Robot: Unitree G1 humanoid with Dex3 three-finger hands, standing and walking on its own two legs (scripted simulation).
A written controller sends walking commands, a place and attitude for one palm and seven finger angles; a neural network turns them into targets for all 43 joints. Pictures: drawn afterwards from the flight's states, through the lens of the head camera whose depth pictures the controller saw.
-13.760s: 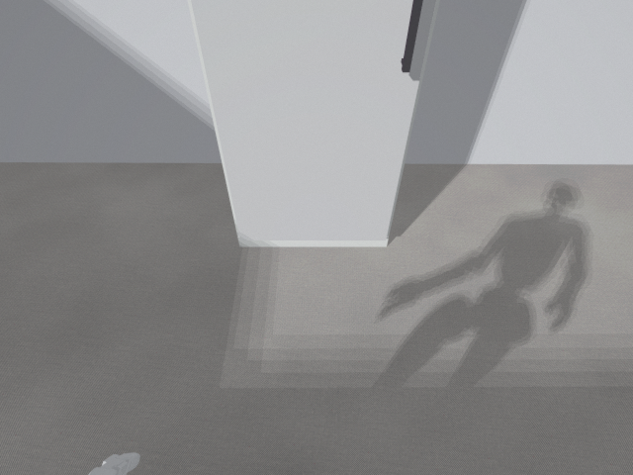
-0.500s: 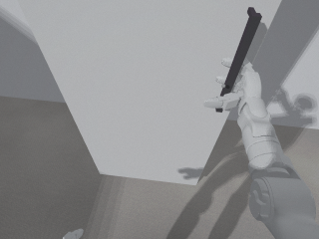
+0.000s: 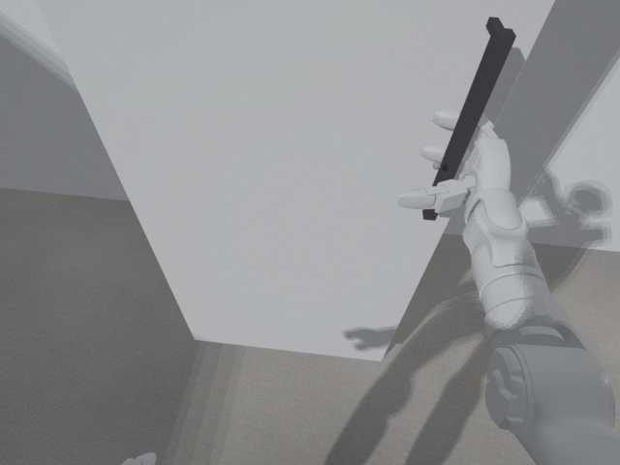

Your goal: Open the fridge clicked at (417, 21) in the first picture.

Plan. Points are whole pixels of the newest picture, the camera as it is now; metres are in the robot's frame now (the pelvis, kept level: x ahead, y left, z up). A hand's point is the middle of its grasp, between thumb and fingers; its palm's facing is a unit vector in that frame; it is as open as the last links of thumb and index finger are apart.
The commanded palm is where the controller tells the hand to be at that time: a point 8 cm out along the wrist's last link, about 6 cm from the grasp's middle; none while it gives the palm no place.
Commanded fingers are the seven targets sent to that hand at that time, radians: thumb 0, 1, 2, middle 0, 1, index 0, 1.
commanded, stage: slide the fingers in behind the handle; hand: right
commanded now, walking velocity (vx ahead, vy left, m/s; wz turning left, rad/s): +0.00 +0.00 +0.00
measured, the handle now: (456, 135) +0.51 -0.12 +0.18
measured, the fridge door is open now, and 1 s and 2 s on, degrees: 0 0 0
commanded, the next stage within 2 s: grip the handle and tug to test in 0.30 s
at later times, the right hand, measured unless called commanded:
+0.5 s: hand (438, 166) +0.46 -0.10 +0.17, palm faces -0.03 +1.00 +0.02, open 13.8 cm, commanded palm +0.44 -0.15 +0.16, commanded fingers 0.00 0.22 -0.42 0.33 1.24 0.33 1.24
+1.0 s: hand (440, 169) +0.46 -0.10 +0.17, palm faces -0.01 +1.00 +0.02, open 6.8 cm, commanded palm +0.43 -0.15 +0.16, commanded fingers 0.00 -0.90 -0.90 0.45 1.40 0.45 1.40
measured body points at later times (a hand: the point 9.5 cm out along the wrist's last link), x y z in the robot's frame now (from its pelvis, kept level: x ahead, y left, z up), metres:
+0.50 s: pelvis +0.00 -0.01 +0.00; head +0.02 +0.00 +0.45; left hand +0.07 +0.25 -0.12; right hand +0.46 -0.15 +0.17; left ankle -0.03 +0.09 -0.73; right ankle +0.02 -0.13 -0.73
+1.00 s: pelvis +0.00 -0.01 +0.00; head +0.02 +0.00 +0.45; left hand +0.08 +0.25 -0.12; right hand +0.45 -0.15 +0.17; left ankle -0.03 +0.09 -0.73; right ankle +0.02 -0.13 -0.73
